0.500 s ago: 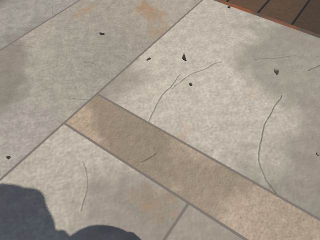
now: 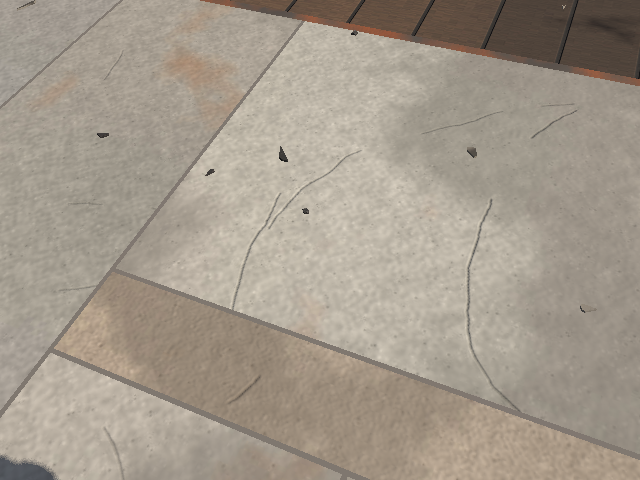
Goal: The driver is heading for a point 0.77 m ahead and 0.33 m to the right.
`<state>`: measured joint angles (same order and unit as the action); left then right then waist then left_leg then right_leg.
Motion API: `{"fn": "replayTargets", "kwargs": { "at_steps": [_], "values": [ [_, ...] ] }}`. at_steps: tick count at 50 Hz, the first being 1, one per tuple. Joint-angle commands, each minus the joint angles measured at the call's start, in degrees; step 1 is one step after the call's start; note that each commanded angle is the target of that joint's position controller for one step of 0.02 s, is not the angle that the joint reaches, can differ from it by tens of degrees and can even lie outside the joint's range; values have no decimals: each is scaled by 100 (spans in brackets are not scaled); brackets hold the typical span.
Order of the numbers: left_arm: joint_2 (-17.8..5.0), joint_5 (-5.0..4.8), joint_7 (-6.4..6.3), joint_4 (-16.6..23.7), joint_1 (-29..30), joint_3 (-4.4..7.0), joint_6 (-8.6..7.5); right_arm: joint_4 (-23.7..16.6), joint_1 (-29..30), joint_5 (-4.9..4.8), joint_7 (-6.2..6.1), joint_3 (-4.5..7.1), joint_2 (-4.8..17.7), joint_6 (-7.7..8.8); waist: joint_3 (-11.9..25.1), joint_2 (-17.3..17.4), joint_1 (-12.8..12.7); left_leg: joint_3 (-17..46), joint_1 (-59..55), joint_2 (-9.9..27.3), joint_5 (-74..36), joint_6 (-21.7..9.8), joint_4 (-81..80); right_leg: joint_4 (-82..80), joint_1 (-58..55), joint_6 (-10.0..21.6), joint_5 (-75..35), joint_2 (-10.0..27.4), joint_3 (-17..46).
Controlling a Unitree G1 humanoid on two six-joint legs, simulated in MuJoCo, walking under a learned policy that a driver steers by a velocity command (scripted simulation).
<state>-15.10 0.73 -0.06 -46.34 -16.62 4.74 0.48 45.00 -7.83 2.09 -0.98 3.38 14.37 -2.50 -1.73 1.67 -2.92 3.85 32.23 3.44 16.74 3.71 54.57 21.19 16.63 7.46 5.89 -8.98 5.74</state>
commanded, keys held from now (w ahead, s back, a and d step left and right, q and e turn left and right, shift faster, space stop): w+e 0.76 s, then w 0.24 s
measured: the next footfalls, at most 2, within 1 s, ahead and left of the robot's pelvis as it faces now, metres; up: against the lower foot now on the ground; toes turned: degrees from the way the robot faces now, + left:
left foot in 0.22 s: +0.11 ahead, +0.15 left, +0.00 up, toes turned -12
right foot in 0.70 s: +0.34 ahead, -0.15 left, +0.00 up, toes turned -28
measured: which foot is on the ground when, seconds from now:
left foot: up 0.00-0.20, down 0.22-0.70, up 0.72-1.00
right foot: down 0.00-0.22, up 0.24-0.68, down 0.70-1.00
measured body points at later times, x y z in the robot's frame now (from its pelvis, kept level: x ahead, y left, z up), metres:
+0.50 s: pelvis +0.14 +0.04 +0.00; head +0.17 +0.06 +0.45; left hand +0.36 +0.25 -0.11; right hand +0.08 -0.24 -0.11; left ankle +0.07 +0.16 -0.74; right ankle +0.18 -0.13 -0.66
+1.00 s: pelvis +0.37 -0.11 +0.00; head +0.39 -0.13 +0.45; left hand +0.55 +0.10 -0.12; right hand +0.35 -0.40 -0.11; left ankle +0.56 -0.03 -0.67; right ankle +0.30 -0.13 -0.74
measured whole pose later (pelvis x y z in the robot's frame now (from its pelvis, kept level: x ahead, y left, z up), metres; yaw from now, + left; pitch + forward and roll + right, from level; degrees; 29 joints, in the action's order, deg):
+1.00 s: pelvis +0.37 -0.11 +0.00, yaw -32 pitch +1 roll -1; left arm -14.9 0.2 1.0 -47.0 -20.6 2.5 -3.2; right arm 41.6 -11.3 2.4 1.9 1.7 15.6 1.0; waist -2.1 2.5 -1.0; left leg -0.1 38.5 8.3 8.2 1.4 52.5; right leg 14.4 3.8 7.1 11.3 -8.6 2.1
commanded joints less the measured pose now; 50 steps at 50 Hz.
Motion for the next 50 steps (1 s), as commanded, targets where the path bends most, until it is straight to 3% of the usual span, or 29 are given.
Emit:
{"fn": "replayTargets", "kwargs": {
  "at_steps": [1, 7, 8, 10, 11, 12, 13, 14, 15, 16, 18, 23, 29, 31, 33, 34, 35, 36, 37, 38, 39, 40, 42, 44, 47, 50],
  "values": [
    [-896, 31, 9, 319, -293, 216, -67, -483, 253, 2, 23, 109, 529, 143, 332, -732, -56, 36, 516, -78, 33, -19, -474, -1079, -947, 701, 2260, 1700, 2352],
    [-1011, 93, 97, 397, -305, 257, -120, -672, 288, -74, 67, 29, 512, 384, 258, -814, -14, -37, -519, -479, 683, -269, -1609, -769, -535, 767, 2436, 1485, 2640],
    [-1010, 95, 123, 451, -172, 262, -118, -664, 125, -112, 53, 20, 515, 422, 243, -816, 106, -54, -993, -566, 733, -337, -1949, -704, -222, 715, 2457, 1406, 2677],
    [-929, 50, 125, 603, 316, 253, -98, -461, -681, -173, -42, 15, 477, 508, 155, -554, 691, -166, -2725, -622, 17, -475, -3378, -264, 942, 333, 2652, 937, 2422],
    [-663, -7, 91, 688, 356, 194, -140, -362, -1114, -129, -131, 103, 852, 556, 209, 0, 839, 403, -3786, 72, 334, -590, -3747, 560, 1938, -18, 3012, 543, 1893],
    [-99, -101, 79, 843, 224, 30, -210, -449, -1420, -33, -195, 193, 1426, 571, 624, 1122, 841, 2325, -4307, 1717, 2120, -915, -4484, 2415, 2521, -339, 2993, -155, 622],
    [-534, 116, 84, 901, 486, 77, -242, -450, -1071, 48, -195, 271, 1656, 553, -89, 688, 670, 3308, -3506, 2058, 2791, -1239, -4857, 3137, 3221, -347, 2330, 34, 348],
    [-712, 197, 145, 935, 519, 115, -259, -434, -912, 15, -153, 216, 1307, 564, -362, 405, 418, 3000, -3139, 1972, 2640, -1350, -4727, 3447, 3164, -351, 1850, 509, 413],
    [-733, 184, 223, 801, 386, 126, -251, -466, -703, -61, -88, 129, 960, 591, -437, 277, 305, 2337, -3031, 1563, 2117, -1203, -4740, 3557, 3024, -439, 1482, 601, 368],
    [-694, 168, 287, 684, 214, 125, -214, -502, -602, -83, -46, 94, 848, 614, -381, 438, 246, 1658, -2999, 1212, 1381, -1066, -4752, 3730, 2869, -545, 1188, 612, 249],
    [-645, 173, 388, 678, 246, 99, -146, -443, -774, -77, -9, 65, 754, 675, -224, 564, 306, 825, -3007, 952, 91, -1039, -4701, 4192, 2803, -651, 782, 741, 36],
    [-481, 149, 476, 1002, 1071, 1, -87, -187, -1426, -88, 114, 94, 773, 766, -264, 443, 562, -135, -3295, 914, -2027, -1090, -4530, 3951, 3131, -738, 283, 906, -239],
    [-227, 157, 607, 1414, 2084, -200, -92, 65, -1731, -107, 60, 112, 888, 747, -452, 525, 784, -882, -3509, 1001, -3066, -1000, -4404, 2005, 2401, -479, 109, 1003, -1057],
    [-263, 184, 556, 1428, 1991, -207, -90, 158, -1764, -101, 19, 121, 991, 703, -320, 565, 657, -1178, -3693, 1045, -4530, -916, -3918, 1535, 1803, -232, 496, 764, -1333],
    [-453, 217, 451, 1278, 1325, -127, -117, 248, -1848, -105, -35, 145, 1201, 636, 237, 688, 297, -1397, -3813, 1110, -6542, -877, -2640, 1337, 749, 77, 994, 307, -1539],
    [-616, 244, 391, 1039, 489, -40, -171, 242, -1832, -131, -58, 136, 1239, 604, 753, 630, -90, -1500, -3434, 1112, -6376, -822, -1546, 982, -401, 266, 836, 164, -1410],
    [-922, 293, 296, 750, -451, 97, -200, 117, -1708, -127, -53, 110, 1193, 605, 1298, 324, -555, -1575, -2327, 1000, -4967, -705, -70, 734, -1944, 495, 939, 570, -735],
    [-1573, 239, 209, 794, -508, 249, -183, -329, -1915, -158, 101, -66, 429, 632, 1999, -1260, -181, -1518, 170, 165, 468, -391, 2002, 581, -3928, 1187, 1478, 2498, 2156],
    [-1611, 52, 156, 908, -798, 286, -124, -528, -1318, -119, 113, 43, 910, 665, 2448, -851, -518, -469, 836, -356, 1279, -352, 2948, -148, -4018, 1531, 733, 2991, 3929],
    [-1485, 24, 99, 731, -612, 264, -107, -700, -781, -147, 133, 45, 937, 700, 1551, -463, -445, -166, 1297, 7, 622, -405, 2803, -193, -3521, 1363, -35, 2692, 2777],
    [-1142, -15, 63, 645, -354, 166, -134, -647, -876, -161, 139, -36, 786, 754, 893, -281, -155, -238, 1058, 226, 274, -432, 2210, -290, -2601, 1187, -756, 2507, 2081],
    [-895, 6, 40, 644, -82, 80, -181, -547, -974, -111, 146, -36, 769, 723, 503, -87, 126, -242, 680, 378, 245, -413, 1726, -411, -1869, 955, -1262, 2193, 1583],
    [-671, -17, 40, 649, 199, -32, -277, -396, -1401, 47, 190, -48, 714, 506, 378, -258, 497, -265, -16, 458, 316, -321, 1273, -661, -1009, 842, -1685, 1853, 1024],
    [-688, -48, 71, 502, 51, -44, -396, -363, -1421, 75, 250, -52, 615, 391, 299, -314, 549, -409, -83, 424, 109, -257, 925, -913, -727, 846, -1733, 1702, 775],
    [-754, -56, 91, 297, -256, -40, -459, -549, -721, 47, 288, -60, 541, 368, -64, -381, 365, -495, 373, 472, -717, -201, 176, -1260, -694, 708, -1427, 1595, 612],
    [-748, -77, 97, 146, -548, -56, -488, -708, -102, 20, 307, -68, 504, 386, -163, -428, 158, -531, 639, 397, -1436, -228, -585, -1250, -1075, 507, -1644, 1537, 482]
  ]
}}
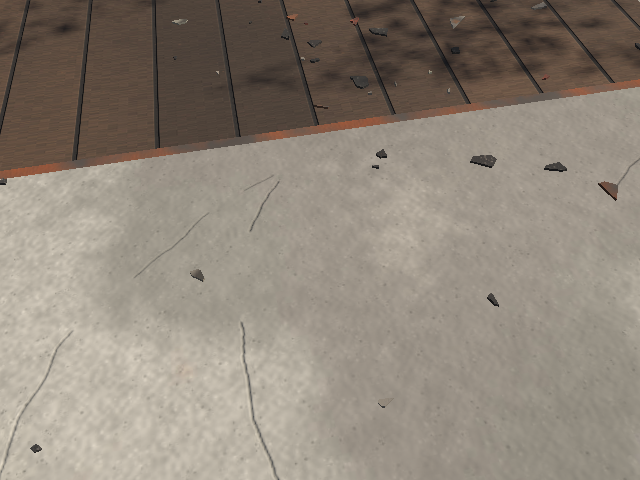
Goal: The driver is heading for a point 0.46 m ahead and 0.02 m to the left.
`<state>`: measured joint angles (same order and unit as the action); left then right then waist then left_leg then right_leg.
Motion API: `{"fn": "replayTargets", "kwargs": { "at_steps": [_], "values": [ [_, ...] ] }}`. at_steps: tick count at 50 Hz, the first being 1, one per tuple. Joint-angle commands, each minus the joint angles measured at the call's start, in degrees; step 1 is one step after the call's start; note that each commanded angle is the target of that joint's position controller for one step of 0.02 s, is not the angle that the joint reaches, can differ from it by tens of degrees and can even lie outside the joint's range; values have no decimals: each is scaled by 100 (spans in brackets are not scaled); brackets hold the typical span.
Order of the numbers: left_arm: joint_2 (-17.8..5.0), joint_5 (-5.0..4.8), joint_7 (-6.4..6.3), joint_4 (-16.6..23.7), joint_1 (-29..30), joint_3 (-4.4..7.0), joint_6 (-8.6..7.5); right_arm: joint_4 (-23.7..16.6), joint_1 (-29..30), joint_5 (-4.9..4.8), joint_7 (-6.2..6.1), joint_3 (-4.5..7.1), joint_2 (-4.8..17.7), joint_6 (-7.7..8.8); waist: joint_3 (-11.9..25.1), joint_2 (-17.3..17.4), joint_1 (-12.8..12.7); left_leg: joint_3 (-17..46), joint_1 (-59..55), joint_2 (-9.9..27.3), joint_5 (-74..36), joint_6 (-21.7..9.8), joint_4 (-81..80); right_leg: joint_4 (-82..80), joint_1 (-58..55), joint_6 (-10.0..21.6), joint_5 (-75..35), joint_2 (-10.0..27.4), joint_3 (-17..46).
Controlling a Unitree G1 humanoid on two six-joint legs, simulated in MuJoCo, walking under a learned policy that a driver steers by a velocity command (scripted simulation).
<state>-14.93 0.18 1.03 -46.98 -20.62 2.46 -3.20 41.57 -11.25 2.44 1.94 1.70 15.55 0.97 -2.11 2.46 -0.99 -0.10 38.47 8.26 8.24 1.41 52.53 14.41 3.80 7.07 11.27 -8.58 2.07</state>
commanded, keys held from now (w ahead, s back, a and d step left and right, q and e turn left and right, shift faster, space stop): w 0.34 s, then no key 0.66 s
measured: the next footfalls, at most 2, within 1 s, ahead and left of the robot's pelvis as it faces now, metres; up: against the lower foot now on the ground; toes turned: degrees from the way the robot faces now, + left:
left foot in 0.24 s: +0.32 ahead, +0.12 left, +0.00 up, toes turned +1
right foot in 0.70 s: +0.50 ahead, -0.06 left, +0.00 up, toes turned -3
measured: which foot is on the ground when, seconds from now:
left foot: up 0.00-0.22, down 0.24-0.72, up 0.74-0.94, down 0.96-1.00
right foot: down 0.00-0.26, up 0.28-0.68, down 0.70-1.00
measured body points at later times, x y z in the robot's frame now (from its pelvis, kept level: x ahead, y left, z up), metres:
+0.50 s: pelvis +0.28 +0.05 +0.00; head +0.31 +0.07 +0.45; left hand +0.39 +0.31 -0.13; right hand +0.31 -0.21 -0.12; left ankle +0.28 +0.12 -0.74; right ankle +0.34 -0.09 -0.67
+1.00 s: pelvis +0.39 +0.03 -0.01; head +0.40 +0.03 +0.44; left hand +0.46 +0.26 -0.15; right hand +0.42 -0.21 -0.16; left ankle +0.38 +0.15 -0.75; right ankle +0.46 -0.06 -0.74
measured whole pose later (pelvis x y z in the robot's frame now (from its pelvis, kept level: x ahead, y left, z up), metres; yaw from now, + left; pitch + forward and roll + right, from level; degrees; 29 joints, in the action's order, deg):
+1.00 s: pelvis +0.39 +0.03 -0.01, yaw -1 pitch -1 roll -1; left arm -10.7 0.2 -1.7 -57.0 -12.0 -0.1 -0.2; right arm 57.9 -14.9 1.3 -1.5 0.0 11.6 -1.5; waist -1.4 1.0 0.4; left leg 0.4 10.3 1.0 15.4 0.0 28.4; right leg 24.4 15.7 3.1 7.5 -2.7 -3.4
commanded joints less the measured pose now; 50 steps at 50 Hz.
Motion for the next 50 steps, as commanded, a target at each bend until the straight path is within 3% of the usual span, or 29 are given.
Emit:
{"fn": "replayTargets", "kwargs": {
  "at_steps": [1, 5, 7, 9, 10, 11, 12, 13, 14, 15, 16, 18, 21, 23, 26, 30, 32, 34, 35, 36, 37, 38, 39, 41, 43, 46, 48, 49, 50],
  "values": [
    [-779, -22, -18, 159, -257, 170, -132, -415, 418, -27, 23, 92, 371, 48, -129, -518, -101, -152, 61, -128, -750, -21, -590, -545, 48, 500, -2293, 1518, 833],
    [-816, 32, -80, -44, -640, 146, -150, -651, 1150, -58, 48, 54, 331, 92, -267, -503, -345, -270, 138, -352, -915, -187, -1359, -419, -571, 444, -2653, 1675, 847],
    [-867, 76, -128, -139, -705, 142, -143, -733, 1296, -66, 55, 55, 358, 119, -319, -537, -329, -278, -29, -483, -700, -332, -1695, -311, -839, 422, -2948, 1822, 891],
    [-958, 107, -174, -181, -539, 144, -145, -636, 938, -69, 22, 88, 431, 153, -200, -607, -80, -345, -752, -733, -241, -531, -2011, 89, -916, 278, -4056, 1859, 769],
    [-1028, 129, -186, -206, -479, 154, -151, -491, 506, -77, -34, 134, 525, 167, 45, -674, 107, -420, -1373, -951, 38, -632, -2078, 579, -937, 194, -4947, 1825, 710],
    [-1070, 148, -177, -235, -410, 158, -140, -237, -283, -75, -108, 197, 638, 204, 473, -592, 472, -482, -2307, -1117, 57, -766, -2358, 1534, -853, 106, -5362, 1674, 562],
    [-997, 117, -169, -198, -362, 122, -158, 5, -1215, 10, -194, 273, 855, 261, 1047, -417, 892, -56, -3742, -648, -38, -977, -2477, 2819, -70, 29, -4411, 1461, 405],
    [-440, -99, -125, 9, -923, -9, -183, 33, -1853, 162, -254, 460, 1587, 282, 2014, 777, 790, 2424, -5599, 1115, 416, -1677, -2532, 5132, 1748, -256, -1627, 649, 25],
    [-711, 1, -136, -102, -930, 58, -174, 140, -1785, -37, -161, 429, 1340, 222, 2208, 890, 698, 4169, -5626, 1600, 185, -1959, -3355, 6108, 2651, -247, 1725, 79, 274],
    [-791, 111, -130, -26, -501, 89, -147, 74, -1130, -154, -132, 363, 1074, 196, 1143, 302, 428, 3405, -4711, 1384, 623, -1866, -3488, 6302, 3063, -216, 1338, 492, 494],
    [-710, 135, -85, 27, -191, 43, -154, 20, -685, -167, -104, 273, 712, 209, 577, -74, 319, 2686, -3948, 1172, 597, -1750, -3693, 5990, 3061, -210, 970, 751, 417],
    [-547, 186, -29, 43, -87, 11, -39, 147, -456, -164, -118, 163, 424, 268, -8, 55, 28, 1651, -2949, 671, -481, -1444, -4032, 5350, 2689, -286, 781, 1058, 221],
    [-350, 204, -13, -112, -335, -31, 98, 382, -680, -196, -81, 146, 479, 453, 98, 78, -157, 765, -2695, 507, -3654, -1487, -3941, 5019, 2295, -498, 640, 993, -14],
    [-277, 179, -11, -73, -122, -58, 112, 491, -673, -195, -76, 144, 544, 471, 175, 165, -199, 306, -2803, 308, -4344, -1412, -3905, 4476, 2406, -591, 268, 1013, -164],
    [-120, 145, 2, 21, 471, -147, 118, 617, -672, -213, -94, 89, 473, 395, 210, 359, -61, -196, -2804, -47, -4450, -1176, -3812, 3211, 2121, -658, -437, 993, -429],
    [-142, 127, -78, 0, 878, -170, 120, 858, -998, -211, -149, 88, 512, 312, 321, 333, 176, -61, -3231, 122, -4105, -1099, -3497, 2349, 1813, -615, -813, 899, -459],
    [-203, 141, -131, -57, 868, -150, 88, 932, -965, -206, -189, 87, 508, 263, 238, 333, 160, 124, -3330, 257, -3828, -1072, -3237, 1986, 1631, -502, -595, 875, -400],
    [-223, 181, -184, -264, 463, -129, -10, 998, -873, -245, -237, 76, 473, 226, 230, 98, -61, 198, -3281, 135, -3156, -864, -2660, 963, 927, -348, -1177, 872, -313],
    [-499, 219, -225, -373, 170, -69, -94, 999, -1059, -216, -253, 54, 410, 244, 497, -337, -76, 124, -3050, -115, -2280, -660, -2138, 848, 201, -267, -2920, 1379, 166],
    [-810, 214, -246, -413, -48, -7, -99, 1032, -1781, -256, -271, -49, 33, 241, 1108, -1139, 224, -85, -2547, -491, 193, -503, -1453, 1303, -769, 282, -5282, 2507, 1099],
    [-529, 55, -242, -465, -104, -51, -10, 1278, -1970, -337, -310, -63, -16, 83, 1505, -1358, 23, -121, -2375, -947, 2423, -448, -825, 1155, -754, 1037, -5263, 2986, 1724],
    [-387, 15, -229, -442, 12, -103, 26, 1202, -1487, -269, -328, 5, 239, -25, 1164, -1120, -66, 91, -2050, -985, 3036, -427, -442, 776, -418, 1145, -4242, 2924, 1879],
    [-342, 42, -250, -437, 290, -131, 55, 1123, -1067, -201, -316, 30, 258, -82, 808, -956, -26, 170, -1880, -966, 2987, -389, -302, 491, -76, 1037, -3370, 2750, 1744],
    [-269, 75, -336, -449, 729, -170, 107, 1176, -915, -156, -293, 0, 108, -184, 478, -848, 236, 236, -2217, -769, 2391, -274, -644, 98, 668, 651, -2339, 2375, 1212],
    [-234, 102, -346, -502, 944, -181, 130, 1392, -1119, -161, -318, -56, -50, -239, 493, -902, 355, 70, -2669, -810, 1936, -171, -1242, 22, 928, 364, -1856, 2025, 806],
    [-302, 29, -322, -654, 996, -154, 176, 1627, -1219, -171, -367, -91, -129, -290, 530, -810, 410, -120, -3186, -847, 982, -147, -2258, 48, 1153, 144, -565, 1810, 599],
    [-311, -13, -294, -758, 915, -119, 237, 1656, -1053, -90, -374, -104, -9, -273, 193, -628, 319, 147, -3364, -609, 359, -230, -2963, -74, 1612, -242, 1096, 1622, 633],
    [-291, -28, -283, -804, 851, -104, 278, 1587, -937, -51, -368, -108, 111, -228, -17, -574, 230, 464, -3130, -340, 709, -287, -3212, -101, 1713, -402, 1437, 1501, 631],
    [-223, -48, -262, -844, 819, -84, 328, 1646, -826, -111, -352, -87, 222, -194, -426, -110, 98, 579, -2260, -315, 1297, -363, -3296, -41, 1375, -447, 1041, 1272, 405]
  ]
}}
